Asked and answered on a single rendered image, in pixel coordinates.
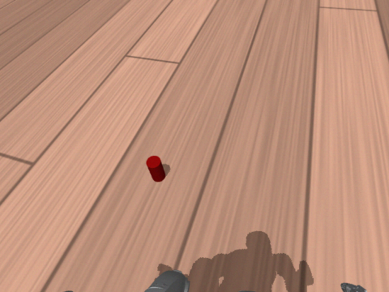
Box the can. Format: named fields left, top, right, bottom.
left=146, top=156, right=165, bottom=182

